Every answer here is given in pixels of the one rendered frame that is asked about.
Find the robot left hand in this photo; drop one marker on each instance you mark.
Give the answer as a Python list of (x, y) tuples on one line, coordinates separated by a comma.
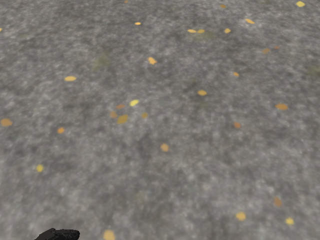
[(62, 234)]

